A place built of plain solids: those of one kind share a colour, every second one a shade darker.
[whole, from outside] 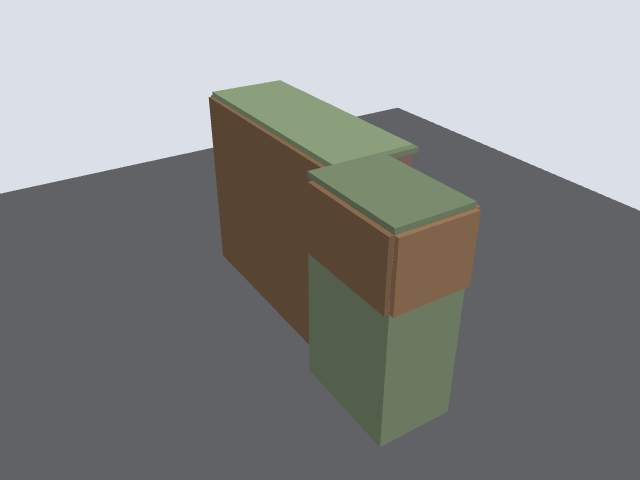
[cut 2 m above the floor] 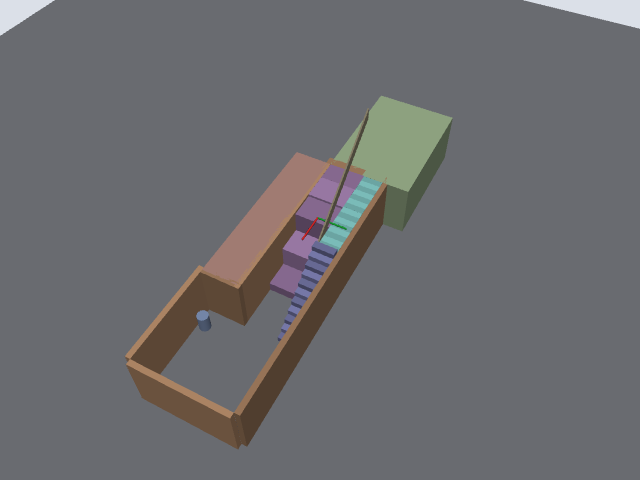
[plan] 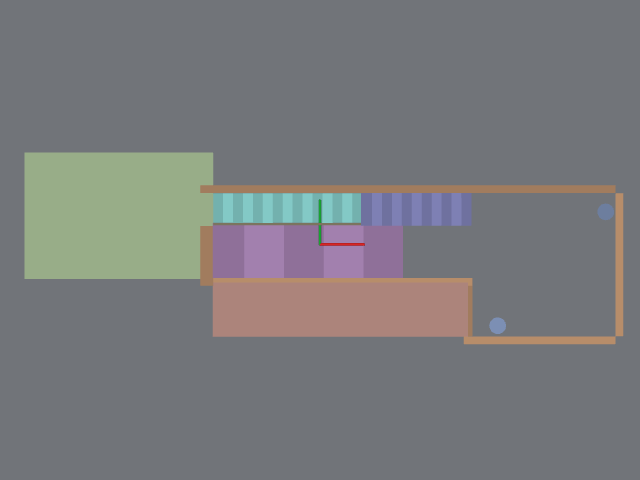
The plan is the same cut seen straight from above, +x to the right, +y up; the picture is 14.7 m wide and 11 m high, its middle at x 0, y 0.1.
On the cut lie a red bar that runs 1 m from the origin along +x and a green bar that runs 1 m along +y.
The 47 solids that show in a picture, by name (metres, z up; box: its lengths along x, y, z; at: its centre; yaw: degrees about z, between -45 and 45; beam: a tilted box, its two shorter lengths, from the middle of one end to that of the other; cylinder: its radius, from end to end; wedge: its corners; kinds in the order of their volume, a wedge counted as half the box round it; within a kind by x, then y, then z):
{
 "floor_1": {"box": [4.32, 2.9, 5.58], "at": [-4.61, 0.65, 2.49]},
 "fill_1": {"box": [5.85, 1.25, 7.87], "at": [0.47, -1.49, 3.89]},
 "wall_1": {"box": [0.18, 2.9, 2.55], "at": [-6.86, 0.65, 6.56]},
 "wall_2": {"box": [4.02, 0.18, 2.55], "at": [-4.76, 2.2, 6.56]},
 "wall_3": {"box": [0.3, 1.38, 7.88], "at": [-2.6, -0.26, 3.89]},
 "wall_4": {"box": [5.94, 0.18, 7.88], "at": [0.52, -0.86, 3.89]},
 "wall_5": {"box": [9.52, 0.18, 7.88], "at": [2.01, 1.26, 3.89]},
 "wall_6": {"box": [0.2, 1.34, 7.88], "at": [3.39, -1.44, 3.89]},
 "wall_7": {"box": [3.48, 0.18, 7.88], "at": [5.03, -2.2, 3.89]},
 "wall_8": {"box": [0.18, 3.28, 7.88], "at": [6.86, -0.47, 3.89]},
 "mass_1": {"box": [0.72, 1.26, 3.53], "at": [-2.1, -0.14, 1.71]},
 "mass_2": {"box": [0.91, 1.26, 2.75], "at": [-1.28, -0.14, 1.32]},
 "mass_3": {"box": [0.91, 1.26, 1.96], "at": [-0.37, -0.14, 0.93]},
 "mass_4": {"box": [0.91, 1.26, 1.18], "at": [0.54, -0.14, 0.54]},
 "mass_5": {"box": [0.91, 1.26, 0.4], "at": [1.45, -0.14, 0.15]},
 "roof_1": {"box": [4.02, 2.9, 0.2], "at": [-4.76, 0.65, 7.93]},
 "roof_2": {"box": [0.3, 4.21, 0.2], "at": [-2.6, 0.0, 7.93]},
 "roof_3": {"box": [9.22, 3.28, 0.2], "at": [2.16, -0.47, 7.93]},
 "under_1": {"box": [0.23, 0.68, 4.93], "at": [-2.33, 0.83, 2.42]},
 "under_2": {"box": [0.23, 0.68, 4.74], "at": [-2.11, 0.83, 2.32]},
 "under_3": {"box": [0.23, 0.68, 4.54], "at": [-1.88, 0.83, 2.22]},
 "under_4": {"box": [0.23, 0.68, 4.35], "at": [-1.65, 0.83, 2.12]},
 "under_5": {"box": [0.23, 0.68, 4.15], "at": [-1.42, 0.83, 2.02]},
 "under_6": {"box": [0.23, 0.68, 3.95], "at": [-1.2, 0.83, 1.93]},
 "under_7": {"box": [0.23, 0.68, 3.76], "at": [-0.97, 0.83, 1.83]},
 "under_8": {"box": [0.23, 0.68, 3.56], "at": [-0.74, 0.83, 1.73]},
 "under_9": {"box": [0.23, 0.68, 3.37], "at": [-0.51, 0.83, 1.63]},
 "under_10": {"box": [0.23, 0.68, 3.17], "at": [-0.29, 0.83, 1.54]},
 "under_11": {"box": [0.23, 0.68, 2.97], "at": [-0.06, 0.83, 1.44]},
 "under_12": {"box": [0.23, 0.68, 2.78], "at": [0.17, 0.83, 1.34]},
 "under_13": {"box": [0.23, 0.68, 2.59], "at": [0.4, 0.83, 1.24]},
 "under_14": {"box": [0.23, 0.68, 2.39], "at": [0.62, 0.83, 1.14]},
 "under_15": {"box": [0.23, 0.68, 2.19], "at": [0.85, 0.83, 1.05]},
 "string_1": {"wedge": [[-2.45, 0.44, 4.45], [-2.45, 0.44, 4.85], [-2.45, 0.49, 4.45], [-2.45, 0.49, 4.85], [2.79, 0.44, -0.05], [2.79, 0.44, 0.35], [2.79, 0.49, -0.05], [2.79, 0.49, 0.35]]},
 "tread_1": {"wedge": [[0.94, 0.42, 1.94], [0.94, 0.42, 2.15], [0.94, 1.17, 1.94], [0.94, 1.17, 2.15], [1.19, 0.42, 1.94], [1.19, 0.42, 2.15], [1.19, 1.17, 1.94], [1.19, 1.17, 2.15]]},
 "tread_2": {"wedge": [[1.17, 0.42, 1.75], [1.17, 0.42, 1.95], [1.17, 1.17, 1.75], [1.17, 1.17, 1.95], [1.42, 0.42, 1.75], [1.42, 0.42, 1.96], [1.42, 1.17, 1.75], [1.42, 1.17, 1.95]]},
 "tread_3": {"wedge": [[1.39, 0.42, 1.55], [1.39, 0.42, 1.76], [1.39, 1.17, 1.55], [1.39, 1.17, 1.76], [1.65, 0.42, 1.55], [1.65, 0.42, 1.76], [1.65, 1.17, 1.55], [1.65, 1.17, 1.76]]},
 "tread_4": {"wedge": [[1.62, 0.42, 1.36], [1.62, 0.42, 1.56], [1.62, 1.17, 1.36], [1.62, 1.17, 1.56], [1.88, 0.42, 1.36], [1.88, 0.42, 1.56], [1.88, 1.17, 1.36], [1.88, 1.17, 1.57]]},
 "tread_5": {"wedge": [[1.85, 0.42, 1.16], [1.85, 0.42, 1.37], [1.85, 1.17, 1.16], [1.85, 1.17, 1.37], [2.11, 0.42, 1.16], [2.11, 0.42, 1.37], [2.11, 1.17, 1.16], [2.11, 1.17, 1.37]]},
 "tread_6": {"wedge": [[2.08, 0.42, 0.97], [2.08, 0.42, 1.17], [2.08, 1.17, 0.97], [2.08, 1.17, 1.17], [2.33, 0.42, 0.97], [2.33, 0.42, 1.17], [2.33, 1.17, 0.97], [2.33, 1.17, 1.17]]},
 "tread_7": {"wedge": [[2.3, 0.42, 0.77], [2.3, 0.42, 0.98], [2.3, 1.17, 0.77], [2.3, 1.17, 0.98], [2.56, 0.42, 0.77], [2.56, 0.42, 0.98], [2.56, 1.17, 0.77], [2.56, 1.17, 0.98]]},
 "tread_8": {"wedge": [[2.53, 0.42, 0.58], [2.53, 0.42, 0.78], [2.53, 1.17, 0.58], [2.53, 1.17, 0.78], [2.79, 0.42, 0.58], [2.79, 0.42, 0.78], [2.79, 1.17, 0.58], [2.79, 1.17, 0.78]]},
 "tread_9": {"wedge": [[2.76, 0.42, 0.38], [2.76, 0.42, 0.59], [2.76, 1.17, 0.38], [2.76, 1.17, 0.59], [3.01, 0.42, 0.38], [3.01, 0.42, 0.59], [3.01, 1.17, 0.38], [3.01, 1.17, 0.59]]},
 "tread_10": {"wedge": [[2.99, 0.42, 0.19], [2.99, 0.42, 0.39], [2.99, 1.17, 0.19], [2.99, 1.17, 0.39], [3.24, 0.42, 0.19], [3.24, 0.42, 0.39], [3.24, 1.17, 0.19], [3.24, 1.17, 0.39]]},
 "tread_11": {"wedge": [[3.21, 0.42, -0.05], [3.21, 0.42, 0.2], [3.21, 1.17, -0.05], [3.21, 1.17, 0.2], [3.47, 0.42, -0.05], [3.47, 0.42, 0.2], [3.47, 1.17, -0.05], [3.47, 1.17, 0.2]]},
 "bin_1": {"cylinder": 0.19, "from": [4.07, -1.87, 0.0], "to": [4.07, -1.87, 0.62]},
 "bin_2": {"cylinder": 0.19, "from": [6.55, 0.74, 0.0], "to": [6.55, 0.74, 0.75]}
}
